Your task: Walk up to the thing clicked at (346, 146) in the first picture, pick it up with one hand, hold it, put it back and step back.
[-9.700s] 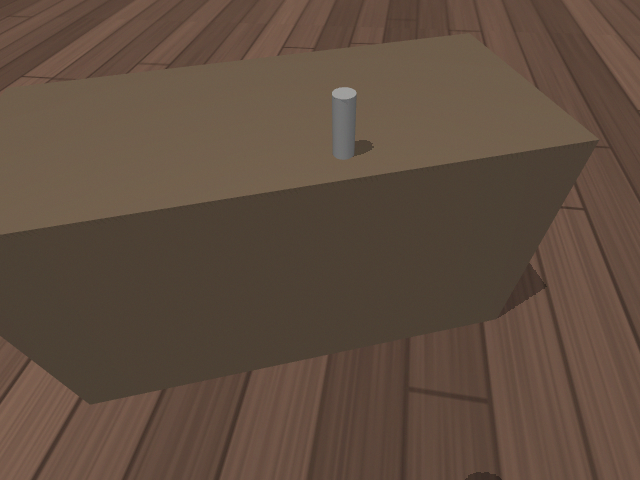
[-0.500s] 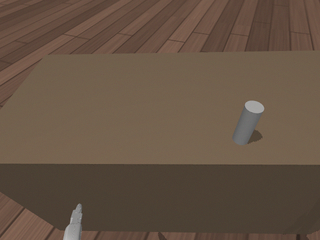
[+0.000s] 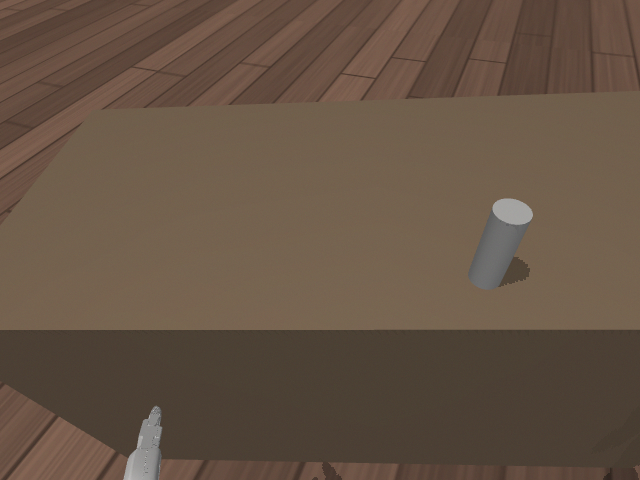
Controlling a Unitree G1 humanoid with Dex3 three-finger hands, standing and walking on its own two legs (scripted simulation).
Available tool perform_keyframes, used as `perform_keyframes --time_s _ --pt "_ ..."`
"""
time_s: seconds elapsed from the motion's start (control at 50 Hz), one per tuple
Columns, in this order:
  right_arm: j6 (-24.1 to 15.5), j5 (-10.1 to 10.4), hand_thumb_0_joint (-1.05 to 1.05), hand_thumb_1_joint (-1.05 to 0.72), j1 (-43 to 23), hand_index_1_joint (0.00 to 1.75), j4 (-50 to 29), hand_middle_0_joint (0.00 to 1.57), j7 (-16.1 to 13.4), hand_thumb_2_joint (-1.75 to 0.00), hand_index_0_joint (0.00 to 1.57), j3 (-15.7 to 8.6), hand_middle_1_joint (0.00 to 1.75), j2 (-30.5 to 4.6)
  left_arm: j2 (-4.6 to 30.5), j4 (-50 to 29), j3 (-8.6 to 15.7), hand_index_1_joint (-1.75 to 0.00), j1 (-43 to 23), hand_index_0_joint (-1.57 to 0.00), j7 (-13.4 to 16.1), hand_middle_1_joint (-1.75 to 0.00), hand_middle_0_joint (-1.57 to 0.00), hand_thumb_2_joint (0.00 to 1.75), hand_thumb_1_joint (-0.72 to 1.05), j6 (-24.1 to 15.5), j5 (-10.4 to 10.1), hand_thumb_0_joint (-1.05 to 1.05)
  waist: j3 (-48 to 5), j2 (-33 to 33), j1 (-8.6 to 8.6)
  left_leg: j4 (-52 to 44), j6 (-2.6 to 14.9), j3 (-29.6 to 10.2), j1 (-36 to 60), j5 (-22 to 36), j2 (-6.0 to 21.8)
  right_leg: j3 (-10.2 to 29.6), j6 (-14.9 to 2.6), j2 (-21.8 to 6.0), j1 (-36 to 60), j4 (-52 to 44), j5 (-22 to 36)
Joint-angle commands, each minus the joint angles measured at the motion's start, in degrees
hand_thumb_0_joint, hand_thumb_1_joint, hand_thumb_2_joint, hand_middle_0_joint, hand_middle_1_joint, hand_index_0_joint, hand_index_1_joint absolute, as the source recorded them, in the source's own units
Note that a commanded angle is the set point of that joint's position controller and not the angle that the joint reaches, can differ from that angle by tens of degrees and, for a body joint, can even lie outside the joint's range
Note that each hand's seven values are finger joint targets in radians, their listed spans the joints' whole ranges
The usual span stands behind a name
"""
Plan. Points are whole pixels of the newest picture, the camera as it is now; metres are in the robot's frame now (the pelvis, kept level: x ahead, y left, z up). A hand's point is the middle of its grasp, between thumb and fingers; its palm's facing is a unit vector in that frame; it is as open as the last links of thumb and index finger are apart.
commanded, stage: go down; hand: right
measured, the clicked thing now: (497, 247) +0.43 -0.19 +0.05
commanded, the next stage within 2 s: approach in 1.06 s
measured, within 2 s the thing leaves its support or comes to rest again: neither
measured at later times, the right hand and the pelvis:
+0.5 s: hand out of the picture +0.34 -0.38 +0.17, palm faces +0.19 +0.98 +0.00, open 17.6 cm; pelvis +0.00 +0.00 +0.00, yaw +0 degrees
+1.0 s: hand out of the picture +0.33 -0.38 +0.17, palm faces +0.19 +0.98 +0.01, open 17.7 cm; pelvis -0.01 +0.00 +0.00, yaw +0 degrees
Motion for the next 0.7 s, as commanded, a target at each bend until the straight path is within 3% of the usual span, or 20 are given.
perform_keyframes --time_s 0.0,0.1,0.12,0.16,0.18,0.2,0.22,0.28,0.32,0.34,0.36,0.42,0.44,0.48,0.5,0.56,0.58,0.62,0.66,0.68 --pt "-3.3 1.4 0.00 0.61 -19.8 0.06 -12.6 0.04 0.1 -0.06 0.04 -2.7 0.06 -22.4 8.5 -5.7 3.7 -0.05 -5.0 -0.04 0.7 -0.05 -0.05 0.06 -0.56 -2.4 0.2 0.00 -11.7 -10.1 -0.20 -2.5 1.98 -0.2 3.3 10.1 -1.5 0.4 -0.70 0.7 5.7 -4.8 15.1" --pt "-3.9 1.4 0.00 0.58 -21.7 0.05 -14.1 0.04 0.6 -0.06 0.05 -5.2 0.05 -26.6 8.8 -6.8 2.7 -0.06 -6.2 -0.05 1.1 -0.05 -0.05 0.07 -0.56 -2.1 0.3 0.00 -20.3 -10.0 -1.34 -0.7 1.98 -0.1 6.6 16.4 -1.6 0.8 -0.42 0.5 9.9 -2.0 26.2" --pt "-3.7 1.8 0.00 0.58 -21.0 0.05 -12.1 0.04 0.6 -0.06 0.05 -5.4 0.05 -26.6 10.9 -8.0 4.1 -0.06 -6.8 -0.05 1.4 -0.05 -0.05 0.07 -0.56 -2.0 0.3 0.00 -20.8 -8.6 -0.81 -0.6 1.76 0.0 6.5 16.4 -1.8 1.0 -0.42 0.4 10.5 -1.7 27.2" --pt "-3.4 1.7 0.00 0.56 -19.0 0.05 -9.1 0.05 0.6 -0.06 0.05 -5.6 0.05 -25.9 10.5 -8.9 3.7 -0.06 -7.2 -0.05 1.4 -0.06 -0.05 0.06 -0.56 -2.0 0.1 0.00 -19.3 -7.4 -0.95 -0.7 1.62 0.1 6.9 16.7 -1.8 0.8 -0.54 0.6 9.7 -1.6 27.0" --pt "-3.6 1.7 0.00 0.55 -20.5 0.05 -12.3 0.05 0.4 -0.06 0.05 -5.5 0.05 -26.6 12.1 -7.2 5.6 -0.06 -4.0 -0.05 1.7 -0.05 -0.05 0.06 -0.55 -1.6 0.3 0.00 -19.4 -8.6 -0.72 -0.8 1.69 0.1 6.7 16.2 -1.7 0.8 -0.53 0.5 10.0 -1.9 26.3" --pt "-2.9 1.1 0.00 0.54 -17.9 0.05 -7.3 0.05 0.3 -0.05 0.05 -5.8 0.05 -26.2 9.6 -8.5 2.9 -0.06 -4.4 -0.05 1.4 -0.05 -0.05 0.06 -0.56 -1.4 0.1 0.00 -17.8 -7.3 -0.97 -0.9 1.79 0.3 6.4 15.9 -1.9 0.7 -0.47 0.5 8.5 -2.2 26.5" --pt "-3.1 1.0 0.00 0.52 -20.4 0.05 -11.5 0.05 0.3 -0.06 0.05 -4.6 0.05 -25.6 8.9 -6.3 3.1 -0.06 -2.5 -0.05 1.2 -0.05 -0.05 0.06 -0.57 -1.0 0.1 0.00 -17.5 -10.0 -1.16 -0.9 2.00 0.0 6.4 15.9 -1.7 0.5 -0.37 0.6 8.6 -2.4 26.5" --pt "-2.1 0.5 0.00 0.56 -20.3 0.05 -10.5 0.05 0.4 -0.06 0.05 -3.3 0.05 -24.8 8.1 -6.9 2.7 -0.06 -1.6 -0.04 1.1 -0.05 -0.05 0.07 -0.57 -0.9 0.1 0.00 -14.3 -9.3 -0.01 -1.3 1.94 0.3 4.3 15.5 -2.0 0.6 -0.34 0.2 8.5 -2.5 27.5" --pt "-1.3 0.1 0.00 0.56 -18.6 0.05 -9.8 0.05 0.4 -0.06 0.05 -3.0 0.05 -24.5 7.0 -5.2 1.8 -0.05 -1.4 -0.04 0.6 -0.05 -0.05 0.06 -0.56 -0.7 0.1 0.00 -10.6 -10.1 -0.66 -2.0 1.93 0.0 4.1 13.3 -1.6 -0.1 -0.67 0.7 5.7 -3.3 22.0" --pt "-1.2 0.0 0.00 0.55 -20.1 0.05 -9.7 0.05 0.7 -0.06 0.05 -2.3 0.05 -23.7 6.3 -6.1 1.5 -0.05 -2.5 -0.05 0.4 -0.05 -0.05 0.06 -0.56 -0.8 0.0 0.00 -10.6 -8.7 0.07 -2.1 1.79 -0.3 4.0 13.4 -1.4 -0.3 -1.04 0.9 5.0 -3.5 19.8" --pt "-1.4 0.2 0.00 0.57 -20.3 0.06 -9.6 0.04 0.8 -0.06 0.05 -2.6 0.06 -24.2 7.6 -7.3 2.8 -0.05 -3.4 -0.04 0.5 -0.05 -0.05 0.06 -0.56 -1.1 0.0 0.00 -10.6 -7.5 0.47 -2.4 1.60 -0.6 4.2 12.8 -1.2 -0.5 -1.33 1.1 4.4 -3.8 16.9" --pt "-1.6 0.9 0.00 0.61 -22.0 0.06 -9.9 0.03 1.5 -0.06 0.04 -3.2 0.06 -24.6 8.7 -9.2 3.1 -0.05 -2.8 -0.05 0.5 -0.05 -0.05 0.06 -0.55 -1.6 0.2 0.00 -14.0 -7.1 1.49 -1.7 1.56 -0.6 4.4 14.1 -1.2 -0.2 -1.37 1.1 5.8 -3.0 18.0" --pt "-1.6 0.9 0.00 0.61 -20.8 0.06 -7.8 0.04 1.5 -0.06 0.04 -3.4 0.06 -24.8 10.8 -10.2 4.8 -0.05 -3.5 -0.05 0.8 -0.05 -0.05 0.06 -0.55 -1.8 0.2 0.00 -14.1 -5.8 1.12 -1.6 1.50 -0.4 4.5 13.3 -1.3 0.0 -1.45 1.0 5.7 -2.9 17.2" --pt "-2.5 0.8 0.00 0.61 -22.7 0.06 -10.2 0.03 1.4 -0.06 0.04 -4.1 0.06 -26.4 9.1 -9.2 2.8 -0.05 -3.2 -0.05 0.7 -0.05 -0.05 0.06 -0.55 -1.9 0.3 0.00 -15.4 -7.2 0.25 -1.3 1.48 -0.7 4.8 13.2 -0.9 -0.2 -1.55 1.4 5.7 -2.7 16.4" --pt "-3.0 0.5 0.00 0.61 -24.0 0.06 -12.3 0.04 1.0 -0.06 0.04 -5.1 0.06 -28.4 9.9 -9.1 4.0 -0.05 -2.9 -0.05 0.8 -0.05 -0.05 0.06 -0.55 -2.0 0.2 0.00 -17.5 -9.1 -0.18 -0.9 1.76 -0.7 4.9 13.1 -1.1 -0.1 -1.30 1.3 6.8 -2.8 16.9" --pt "-3.4 0.5 0.00 0.61 -22.2 0.05 -10.4 0.04 0.4 -0.05 0.05 -5.0 0.05 -27.7 9.3 -8.5 3.4 -0.05 -3.4 -0.05 0.8 -0.05 -0.05 0.06 -0.54 -2.1 0.3 0.00 -16.8 -9.3 -0.53 -0.9 1.86 -0.3 4.4 11.6 -1.4 0.3 -0.87 1.0 6.8 -2.6 16.6" --pt "-3.8 0.5 0.00 0.61 -23.2 0.06 -11.8 0.04 0.1 -0.05 0.05 -5.8 0.06 -29.1 10.5 -7.3 4.9 -0.05 -3.1 -0.05 0.9 -0.05 -0.05 0.06 -0.55 -2.2 0.5 0.00 -16.7 -10.5 -0.64 -0.8 1.89 -0.4 4.8 11.6 -1.2 0.2 -0.79 1.1 6.0 -2.4 16.4" --pt "-3.9 0.0 0.00 0.60 -24.3 0.05 -12.2 0.05 -0.2 -0.05 0.05 -6.4 0.05 -30.6 8.1 -6.2 2.0 -0.05 -4.6 -0.05 0.8 -0.05 -0.05 0.06 -0.55 -2.0 0.5 0.00 -15.5 -11.5 -1.50 -1.1 1.97 -0.7 5.0 10.0 -1.1 0.1 -0.86 1.3 3.6 -3.0 14.0" --pt "-3.3 0.3 0.00 0.58 -21.7 0.05 -9.0 0.05 0.0 -0.05 0.05 -5.3 0.05 -27.8 8.0 -6.7 2.5 -0.05 -6.1 -0.05 1.2 -0.05 -0.05 0.06 -0.55 -2.0 0.3 0.00 -13.9 -9.2 -1.12 -1.2 2.02 -0.5 4.8 9.1 -1.2 0.2 -1.08 1.0 2.8 -3.5 12.8" --pt "-3.0 0.1 0.00 0.60 -21.1 0.06 -8.5 0.04 0.3 -0.05 0.05 -3.3 0.06 -25.2 8.2 -7.4 2.3 -0.05 -6.8 -0.04 1.2 -0.05 -0.05 0.06 -0.55 -2.1 0.4 0.00 -14.3 -9.4 -0.66 -1.2 2.08 -0.5 4.1 9.5 -1.3 0.3 -0.93 0.9 3.5 -3.3 13.8"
